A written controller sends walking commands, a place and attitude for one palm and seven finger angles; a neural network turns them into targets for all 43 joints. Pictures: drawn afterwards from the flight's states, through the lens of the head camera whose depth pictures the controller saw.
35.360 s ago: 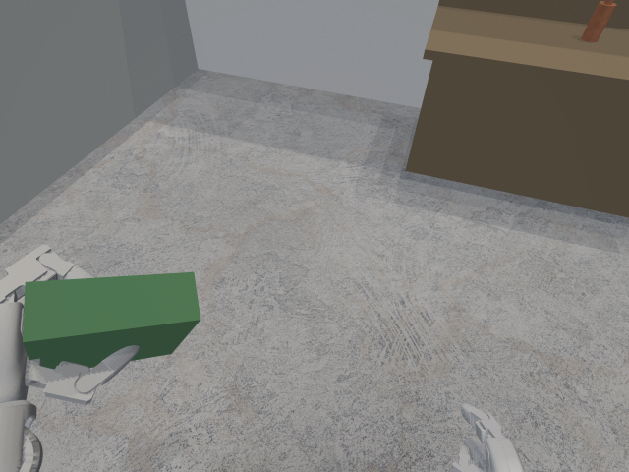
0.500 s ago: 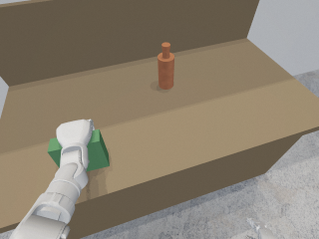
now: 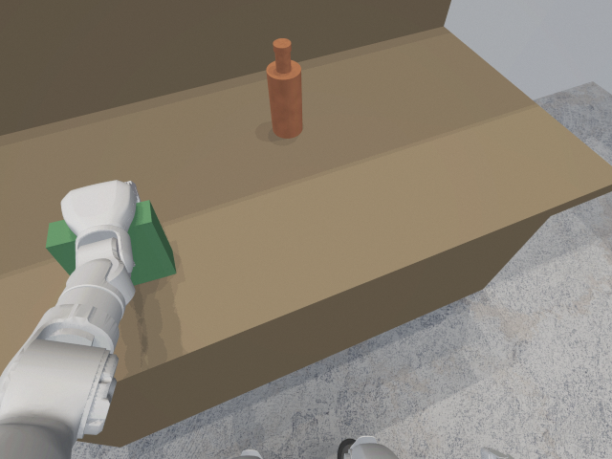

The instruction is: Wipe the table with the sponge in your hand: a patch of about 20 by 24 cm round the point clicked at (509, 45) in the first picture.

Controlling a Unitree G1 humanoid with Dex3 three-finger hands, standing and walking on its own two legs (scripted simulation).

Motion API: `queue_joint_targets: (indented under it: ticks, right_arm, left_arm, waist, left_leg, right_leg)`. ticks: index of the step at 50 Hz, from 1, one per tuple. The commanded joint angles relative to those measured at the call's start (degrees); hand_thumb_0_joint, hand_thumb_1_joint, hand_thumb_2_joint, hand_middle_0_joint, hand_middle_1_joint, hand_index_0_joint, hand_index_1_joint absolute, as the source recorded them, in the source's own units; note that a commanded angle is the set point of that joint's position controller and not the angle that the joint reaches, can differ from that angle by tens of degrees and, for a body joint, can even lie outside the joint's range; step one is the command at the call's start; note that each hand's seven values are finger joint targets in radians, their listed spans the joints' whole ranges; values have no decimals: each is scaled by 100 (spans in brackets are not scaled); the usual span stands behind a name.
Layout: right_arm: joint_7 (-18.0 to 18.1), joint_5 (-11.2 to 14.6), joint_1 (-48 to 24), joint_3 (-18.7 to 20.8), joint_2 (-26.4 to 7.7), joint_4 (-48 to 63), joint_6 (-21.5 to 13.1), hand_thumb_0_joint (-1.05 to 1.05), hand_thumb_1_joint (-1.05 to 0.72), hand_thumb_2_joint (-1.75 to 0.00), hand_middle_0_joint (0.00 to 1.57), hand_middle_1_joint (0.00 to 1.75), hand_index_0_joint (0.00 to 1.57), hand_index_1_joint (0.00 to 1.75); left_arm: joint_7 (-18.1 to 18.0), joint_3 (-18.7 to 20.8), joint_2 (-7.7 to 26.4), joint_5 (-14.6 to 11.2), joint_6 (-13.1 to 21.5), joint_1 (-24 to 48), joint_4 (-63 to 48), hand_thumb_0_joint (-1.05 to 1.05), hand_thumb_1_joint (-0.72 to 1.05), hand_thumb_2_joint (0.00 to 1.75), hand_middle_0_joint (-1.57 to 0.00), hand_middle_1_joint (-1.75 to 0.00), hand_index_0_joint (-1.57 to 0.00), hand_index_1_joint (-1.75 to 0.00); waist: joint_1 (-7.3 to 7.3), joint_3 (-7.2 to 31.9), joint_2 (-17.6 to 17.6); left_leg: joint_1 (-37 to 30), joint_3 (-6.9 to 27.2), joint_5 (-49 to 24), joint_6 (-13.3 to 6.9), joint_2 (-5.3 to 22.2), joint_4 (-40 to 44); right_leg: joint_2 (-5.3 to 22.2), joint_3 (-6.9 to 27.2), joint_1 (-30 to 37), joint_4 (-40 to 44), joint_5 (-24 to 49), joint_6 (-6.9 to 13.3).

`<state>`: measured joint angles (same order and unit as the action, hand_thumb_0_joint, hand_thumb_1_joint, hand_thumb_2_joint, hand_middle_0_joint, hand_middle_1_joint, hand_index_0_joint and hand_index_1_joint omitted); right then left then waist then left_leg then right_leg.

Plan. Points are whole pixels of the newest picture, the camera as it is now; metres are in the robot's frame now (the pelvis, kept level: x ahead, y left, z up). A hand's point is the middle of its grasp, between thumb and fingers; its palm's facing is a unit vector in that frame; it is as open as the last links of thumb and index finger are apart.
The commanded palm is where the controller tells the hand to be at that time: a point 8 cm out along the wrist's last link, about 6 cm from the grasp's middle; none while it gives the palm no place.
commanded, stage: wipe forward along the middle lane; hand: left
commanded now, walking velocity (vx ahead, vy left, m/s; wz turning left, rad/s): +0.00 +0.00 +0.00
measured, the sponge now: (123, 259) +0.41 +0.29 -0.04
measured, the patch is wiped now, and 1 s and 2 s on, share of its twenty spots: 1.00 1.00 1.00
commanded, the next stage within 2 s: slide back across to the first lane in 0.60 s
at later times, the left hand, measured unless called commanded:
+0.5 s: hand (111, 205) +0.48 +0.31 +0.01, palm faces -0.12 +0.02 -0.99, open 9.3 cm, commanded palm +0.46 +0.30 +0.03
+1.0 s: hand (97, 195) +0.49 +0.33 +0.02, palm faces -0.10 +0.00 -0.99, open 9.3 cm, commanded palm +0.47 +0.33 +0.05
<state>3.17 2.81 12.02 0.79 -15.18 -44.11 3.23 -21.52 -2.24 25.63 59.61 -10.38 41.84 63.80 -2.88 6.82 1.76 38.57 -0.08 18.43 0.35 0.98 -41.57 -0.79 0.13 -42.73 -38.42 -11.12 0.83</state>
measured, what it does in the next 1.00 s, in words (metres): stands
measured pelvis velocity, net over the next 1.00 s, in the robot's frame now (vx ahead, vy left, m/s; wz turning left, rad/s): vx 0.03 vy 0.03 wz -0.02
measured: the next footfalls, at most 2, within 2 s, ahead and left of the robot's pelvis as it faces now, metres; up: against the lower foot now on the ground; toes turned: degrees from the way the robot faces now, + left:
none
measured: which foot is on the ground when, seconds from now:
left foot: down 0.00-1.00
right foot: down 0.00-1.00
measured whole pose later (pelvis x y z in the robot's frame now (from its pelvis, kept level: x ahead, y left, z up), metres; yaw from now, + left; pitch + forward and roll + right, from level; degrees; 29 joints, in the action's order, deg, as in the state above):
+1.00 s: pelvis +0.03 +0.03 -0.01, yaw -1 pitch +20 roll -2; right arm 0.3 1.9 16.7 -0.1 -15.4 -42.6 6.6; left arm -17.5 3.7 33.3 62.1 -8.8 48.4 66.7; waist -6.3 7.5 1.4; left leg 43.3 -0.8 22.3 -1.5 1.1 -45.6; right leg -1.0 0.9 -46.2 -39.3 -13.0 -1.1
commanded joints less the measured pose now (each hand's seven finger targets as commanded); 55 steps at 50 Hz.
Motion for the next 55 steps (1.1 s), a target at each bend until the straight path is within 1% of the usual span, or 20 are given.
queue_joint_targets:
  ticks: [1, 4, 6, 8, 12, 13, 17, 21, 22, 25, 34, 36, 38, 40, 41, 42, 43, 46, 52, 55]
  right_arm:
    - [46, 12, 134, 256, -860, 533, -164, 0, -90, -90, 20, 30, 20, 30]
    - [36, -1, 230, 253, -909, 519, -144, 0, -90, -90, 20, 30, 20, 30]
    - [33, 2, 289, 261, -894, 516, -154, 0, -90, -90, 20, 30, 20, 30]
    - [25, -4, 364, 262, -922, 495, -158, 0, -90, -90, 20, 30, 20, 30]
    - [-29, -44, 481, 288, -957, 475, -113, 0, -90, -90, 20, 30, 20, 30]
    - [-36, -25, 535, 290, -926, 521, -107, 0, -90, -90, 20, 30, 20, 30]
    - [-73, -34, 572, 298, -940, 472, -64, 0, -90, -90, 20, 30, 20, 30]
    - [-85, -57, 696, 314, -976, 445, -29, 0, -90, -90, 20, 30, 20, 30]
    - [-93, -74, 689, 305, -1010, 429, -13, 0, -90, -90, 20, 30, 20, 30]
    - [-104, -77, 748, 294, -1013, 446, 3, 0, -90, -90, 20, 30, 20, 30]
    - [-136, -113, 962, 293, -1034, 451, 88, 0, -90, -90, 20, 30, 20, 30]
    - [-145, -112, 976, 284, -1030, 488, 93, 0, -90, -90, 20, 30, 20, 30]
    - [-150, -127, 995, 299, -1057, 516, 126, 0, -90, -90, 20, 30, 20, 30]
    - [-154, -121, 974, 293, -1032, 562, 159, 0, -90, -90, 20, 30, 20, 30]
    - [-162, -118, 983, 308, -1024, 573, 164, 0, -90, -90, 20, 30, 20, 30]
    - [-167, -120, 946, 296, -1058, 575, 192, 0, -90, -90, 20, 30, 20, 30]
    - [-165, -107, 959, 298, -1045, 584, 206, 0, -90, -90, 20, 30, 20, 30]
    - [-172, -85, 899, 268, -1102, 563, 244, 0, -90, -90, 20, 30, 20, 30]
    - [-210, -68, 851, 268, -1144, 550, 284, 0, -90, -90, 20, 30, 20, 30]
    - [-195, -35, 887, 293, -1121, 551, 274, 0, -90, -90, 20, 30, 20, 30]
  left_arm:
    - [-131, 88, 1278, 179, -128, 1734, -224, 0, 10, 130, -120, -160, -120, -160]
    - [-99, 208, 1513, 190, -126, 1956, -200, 0, 10, 130, -120, -160, -120, -160]
    - [-75, 52, 1331, 228, -124, 1990, -66, 0, 10, 130, -120, -160, -120, -160]
    - [-57, 83, 1428, 244, -104, 2212, -80, 0, 10, 130, -120, -160, -120, -160]
    - [-29, 319, 1622, 231, -50, 2093, -38, 0, 10, 130, -120, -160, -120, -160]
    - [-4, 153, 1442, 219, -55, 2072, -22, 0, 10, 130, -120, -160, -120, -160]
    - [16, 61, 1317, 297, -101, 2304, 76, 0, 10, 130, -120, -160, -120, -160]
    - [0, 157, 1462, 296, -116, 2388, 163, 0, 10, 130, -120, -160, -120, -160]
    - [0, 331, 1665, 282, -100, 2424, 117, 0, 10, 130, -120, -160, -120, -160]
    - [23, 203, 1648, 318, -116, 2604, 218, 0, 10, 130, -120, -160, -120, -160]
    - [193, 126, 1700, 427, -160, 2938, 337, 0, 10, 130, -120, -160, -120, -160]
    - [224, 176, 1742, 410, -132, 2855, 274, 0, 10, 130, -120, -160, -120, -160]
    - [249, 475, 2137, 403, -66, 2813, 44, 0, 10, 130, -120, -160, -120, -160]
    - [266, 512, 2193, 370, -14, 2732, -137, 0, 10, 130, -120, -160, -120, -160]
    - [267, 527, 2169, 352, 3, 2604, -181, 0, 10, 130, -120, -160, -120, -160]
    - [273, 712, 2403, 343, 30, 2564, -293, 0, 10, 130, -120, -160, -120, -160]
    - [279, 628, 2352, 365, 23, 2496, -283, 0, 10, 130, -120, -160, -120, -160]
    - [251, 798, 2724, 407, -10, 2453, -329, 0, 10, 130, -120, -160, -120, -160]
    - [358, 956, 2988, 382, 19, 2145, -432, 0, 10, 130, -120, -160, -120, -160]
    - [495, 739, 2807, 422, 102, 2091, -449, 0, 10, 130, -120, -160, -120, -160]
  waist:
    - [-149, 1590, -434]
    - [-189, 1712, -443]
    - [-259, 1639, -485]
    - [-323, 1706, -484]
    - [-219, 2068, -351]
    - [-253, 2099, -322]
    - [-330, 1840, -172]
    - [-378, 1891, -275]
    - [-324, 2038, -298]
    - [-435, 1882, -282]
    - [-522, 2096, 5]
    - [-442, 2144, 48]
    - [-305, 2491, 130]
    - [-240, 2584, 229]
    - [-226, 2574, 141]
    - [-159, 2669, 72]
    - [-194, 2573, 94]
    - [-151, 2244, 54]
    - [-42, 2297, 176]
    - [-133, 2101, 238]
  left_leg:
    - [-28, -128, 260, -269, -202, 588]
    - [9, -126, 170, -289, -191, 525]
    - [42, -111, 159, -290, -192, 502]
    - [22, -77, 78, -298, -162, 460]
    - [-35, -78, -412, -288, -152, 328]
    - [-47, -87, -428, -286, -167, 329]
    - [-134, -24, -510, -263, -107, 325]
    - [-82, -24, -586, -282, -106, 229]
    - [-77, -7, -735, -280, -97, 206]
    - [34, -7, -604, -276, -101, 169]
    - [-111, 39, -847, -255, -71, 33]
    - [-118, 61, -833, -250, -73, 54]
    - [-236, 63, -1042, -253, -80, 34]
    - [-307, 42, -1158, -247, -97, 60]
    - [-342, 29, -1184, -261, -87, 73]
    - [-329, 52, -1299, -263, -97, 77]
    - [-335, 33, -1273, -263, -97, 115]
    - [-253, 35, -1045, -274, -123, 241]
    - [-426, 6, -1316, -285, -142, 348]
    - [-589, 2, -1264, -289, -137, 394]
  right_leg:
    - [38, 127, 1463, 696, -530, 82]
    - [21, 115, 1459, 643, -404, 78]
    - [8, 79, 1352, 618, -383, 78]
    - [-16, 51, 1280, 545, -298, 78]
    - [-40, 16, 1428, 365, 287, 125]
    - [-54, 3, 1421, 355, 303, 110]
    - [-82, -93, 1049, 332, 243, 156]
    - [-99, -100, 1009, 280, 333, 150]
    - [-94, -91, 1108, 226, 494, 163]
    - [-98, -110, 961, 213, 374, 141]
    - [-155, -169, 708, 86, 427, 176]
    - [-162, -191, 738, 70, 373, 192]
    - [-158, -157, 995, 15, 572, 200]
    - [-156, -143, 1142, 32, 701, 202]
    - [-161, -152, 1209, 61, 745, 194]
    - [-153, -133, 1375, 45, 887, 204]
    - [-151, -130, 1381, 73, 879, 184]
    - [-127, -113, 1435, 196, 681, 177]
    - [-101, -59, 1782, 266, 1028, 200]
    - [-115, -84, 1668, 373, 933, 193]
